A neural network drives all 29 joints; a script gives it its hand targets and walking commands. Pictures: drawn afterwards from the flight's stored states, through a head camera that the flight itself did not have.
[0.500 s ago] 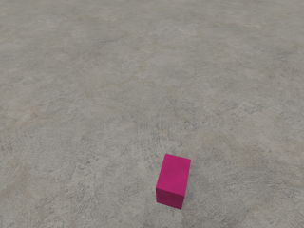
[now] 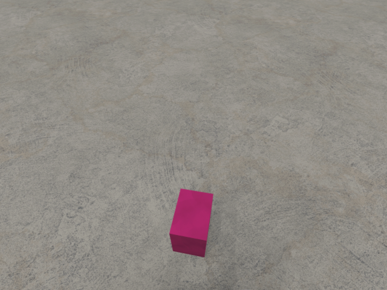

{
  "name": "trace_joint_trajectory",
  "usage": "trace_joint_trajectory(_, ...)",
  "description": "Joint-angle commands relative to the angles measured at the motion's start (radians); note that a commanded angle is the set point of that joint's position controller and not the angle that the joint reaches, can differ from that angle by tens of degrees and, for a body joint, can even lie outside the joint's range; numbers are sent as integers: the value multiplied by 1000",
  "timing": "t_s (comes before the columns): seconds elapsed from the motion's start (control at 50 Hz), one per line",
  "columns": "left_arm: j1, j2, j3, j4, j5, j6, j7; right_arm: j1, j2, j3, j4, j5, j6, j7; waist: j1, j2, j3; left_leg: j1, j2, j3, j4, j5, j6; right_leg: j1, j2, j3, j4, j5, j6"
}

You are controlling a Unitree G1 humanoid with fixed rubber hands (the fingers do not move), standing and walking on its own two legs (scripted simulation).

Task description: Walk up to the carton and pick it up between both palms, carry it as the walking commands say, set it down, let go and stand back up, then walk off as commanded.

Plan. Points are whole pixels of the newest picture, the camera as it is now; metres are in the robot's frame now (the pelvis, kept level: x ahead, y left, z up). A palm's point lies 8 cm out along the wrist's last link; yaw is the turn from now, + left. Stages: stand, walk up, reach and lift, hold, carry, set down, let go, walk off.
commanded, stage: walk off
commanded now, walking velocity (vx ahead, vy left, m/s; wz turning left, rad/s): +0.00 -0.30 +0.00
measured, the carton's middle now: (192, 223) +0.53 +0.03 -0.65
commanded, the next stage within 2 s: none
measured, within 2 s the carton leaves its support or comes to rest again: neither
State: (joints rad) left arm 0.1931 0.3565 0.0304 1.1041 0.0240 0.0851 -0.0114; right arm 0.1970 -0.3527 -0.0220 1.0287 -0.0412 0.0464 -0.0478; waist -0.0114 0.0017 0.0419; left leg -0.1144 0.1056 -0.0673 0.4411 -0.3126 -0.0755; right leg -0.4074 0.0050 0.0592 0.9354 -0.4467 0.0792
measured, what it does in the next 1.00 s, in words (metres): steps to the right: right foot, then left foot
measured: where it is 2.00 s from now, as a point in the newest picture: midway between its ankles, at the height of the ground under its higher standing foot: outside the picture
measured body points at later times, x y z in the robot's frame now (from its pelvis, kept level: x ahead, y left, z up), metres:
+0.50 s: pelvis -0.01 -0.15 -0.01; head +0.01 -0.13 +0.44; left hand +0.03 +0.10 -0.17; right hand +0.07 -0.43 -0.14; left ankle -0.02 -0.08 -0.73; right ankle +0.03 -0.21 -0.74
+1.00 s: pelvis +0.00 -0.31 -0.01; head +0.04 -0.34 +0.44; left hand +0.10 -0.06 -0.14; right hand -0.05 -0.61 -0.16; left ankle -0.04 -0.12 -0.69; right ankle +0.00 -0.45 -0.74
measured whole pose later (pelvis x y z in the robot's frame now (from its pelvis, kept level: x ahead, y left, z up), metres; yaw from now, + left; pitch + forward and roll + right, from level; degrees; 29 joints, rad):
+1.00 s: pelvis +0.00 -0.31 -0.01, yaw -5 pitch +0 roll -1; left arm 0.17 0.23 0.04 0.95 0.04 0.05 -0.04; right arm 0.29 -0.32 -0.09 1.05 -0.03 0.07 -0.08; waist -0.03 0.06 0.09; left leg -0.36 0.16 0.00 0.95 -0.58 -0.04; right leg -0.29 -0.05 -0.06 0.57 -0.27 0.03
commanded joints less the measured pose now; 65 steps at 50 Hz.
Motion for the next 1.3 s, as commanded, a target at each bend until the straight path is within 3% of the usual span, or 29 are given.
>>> trace_joint_trajectory(0.0,-39,66,17,-109,-6,-6,-17,4,-226,-69,-37,-3,-7,-13,-31,295,26,-7,211,-93,-27,478,193,-4,-63,-39,-222,5,7)
trace_joint_trajectory(0.06,111,72,38,-70,5,-16,-27,-49,-221,-75,-53,9,3,-7,45,195,-41,-118,123,15,172,453,120,273,4,-159,-518,241,-18)
trace_joint_trajectory(0.08,211,144,54,-52,17,-28,-26,-7,-148,-65,-56,8,1,-15,99,-101,-101,-221,12,107,384,169,65,398,-112,-27,-626,500,-53)
trace_joint_trajectory(0.1,223,250,67,-67,15,-34,-22,2,-74,-50,-79,0,14,-28,110,-497,-107,-437,-134,171,684,-492,30,471,-310,214,-587,946,-149)
trace_joint_trajectory(0.12,193,230,48,-75,12,-37,-15,-66,-81,-50,-84,26,23,-49,145,-429,-126,-395,-102,79,878,-444,43,330,-337,209,-590,1026,-292)
trace_joint_trajectory(0.2,31,112,23,-136,5,-27,12,-27,-144,-72,-43,36,34,-22,34,-101,-85,-344,-44,104,843,-181,82,261,-193,53,-588,625,-219)
trace_joint_trajectory(0.34,53,20,-11,-143,22,-19,21,-17,-26,-46,-47,28,31,-28,40,-178,-1,-236,-91,157,443,-174,98,160,-197,155,-664,343,-283)
trace_joint_trajectory(0.42,44,39,-8,-139,14,-3,17,62,8,-29,-8,39,22,-52,7,-112,-52,-73,-107,175,156,-53,114,144,-164,169,-644,314,-259)
trace_joint_trajectory(0.46,34,20,-15,-156,10,2,13,182,-51,-44,31,29,10,-55,-63,106,-84,198,40,23,-115,87,157,-68,-73,63,-437,172,-174)
trace_joint_trajectory(0.48,58,-11,-14,-182,9,0,8,209,-164,-71,16,5,8,-58,-81,391,-74,248,460,-413,-216,127,278,-294,54,-28,-32,-118,-78)
trace_joint_trajectory(0.5,15,38,7,-184,31,1,12,172,-206,-76,5,-6,17,-62,-49,204,8,33,534,-441,-274,206,325,-280,33,93,175,-90,-81)
trace_joint_trajectory(0.52,16,63,25,-193,38,8,3,99,-197,-79,-6,-3,13,-71,1,54,25,-98,498,-332,-299,60,336,-222,24,141,284,-19,-85)
trace_joint_trajectory(0.54,50,62,35,-167,31,-1,-7,-2,-158,-73,-35,6,10,-53,45,-13,65,-179,373,-188,-249,84,282,-167,30,145,322,43,-64)
trace_joint_trajectory(0.6,84,20,38,-138,39,4,-21,-5,-69,-51,-34,22,-16,-34,44,85,70,-133,239,16,-163,247,208,-173,29,83,344,148,-4)
trace_joint_trajectory(0.68,25,-25,40,-181,13,4,-30,86,-85,-68,-12,7,-30,-20,-2,214,46,-138,199,66,-126,232,186,-156,36,46,321,192,42)
trace_joint_trajectory(0.74,30,-33,36,-184,8,7,-29,108,-122,-83,-3,0,-28,-28,-7,249,53,-82,185,102,-108,203,160,-126,-21,-19,42,202,60)
trace_joint_trajectory(0.8,-48,-70,17,-221,7,0,-48,143,-135,-91,-2,7,-24,-18,-63,328,27,-33,200,97,-72,304,172,-16,-34,-130,-243,53,49)
trace_joint_trajectory(0.82,-14,-51,24,-205,5,-2,-52,107,-172,-107,-11,3,-23,-22,-40,330,9,-38,221,88,-58,356,166,49,-54,-127,-325,15,40)
trace_joint_trajectory(0.86,66,-20,40,-172,11,-5,-38,113,-150,-103,-16,8,-9,-28,-7,238,24,-110,236,94,20,379,134,198,-43,-176,-547,144,7)
trace_joint_trajectory(0.88,171,23,60,-134,19,-15,-30,140,-109,-92,-17,11,-10,-28,36,115,-39,-174,184,135,170,304,98,370,-60,-134,-626,229,-23)
trace_joint_trajectory(0.9,238,111,74,-120,31,-30,-33,174,-18,-79,-32,-4,-4,-21,65,-268,-108,-352,39,208,444,-199,61,506,-238,51,-669,534,-57)
trace_joint_trajectory(0.92,239,178,65,-141,18,-41,-26,117,19,-72,-48,-3,18,-33,108,-470,-102,-497,-88,149,722,-499,54,457,-334,142,-570,895,-123)
trace_joint_trajectory(0.94,204,177,63,-147,21,-49,-14,42,22,-66,-75,23,24,-44,149,-422,-139,-449,-72,65,838,-419,84,328,-344,95,-569,904,-257)
trace_joint_trajectory(1.0,62,50,25,-173,13,-44,14,101,-50,-77,-34,36,22,-29,35,-186,-80,-449,-64,72,883,-211,109,300,-220,-17,-561,735,-209)
trace_joint_trajectory(1.1,50,-19,-2,-182,26,-42,33,47,37,-60,-36,12,20,-19,42,-162,-38,-430,-78,182,576,-167,77,304,-201,20,-594,580,-262)
trace_joint_trajectory(1.22,53,-33,-14,-164,15,-27,25,150,71,-34,-7,25,15,-46,-24,-112,-39,-61,-85,220,174,26,127,80,-176,12,-512,421,-261)
trace_joint_trajectory(1.24,41,-26,-10,-174,19,-24,21,208,38,-39,8,24,11,-52,-63,-9,-60,104,-24,152,46,136,134,-56,-139,-15,-437,298,-217)
trace_joint_trajectory(1.26,67,-72,-24,-181,13,-26,19,269,-46,-64,16,7,9,-58,-93,196,-57,211,210,-118,-137,100,186,-215,-35,-106,-236,83,-131)
trace_joint_trajectory(1.28,94,-41,-10,-201,22,-14,21,254,-175,-88,-4,-6,12,-63,-67,373,-39,121,552,-458,-244,261,299,-313,19,-36,123,-146,-71)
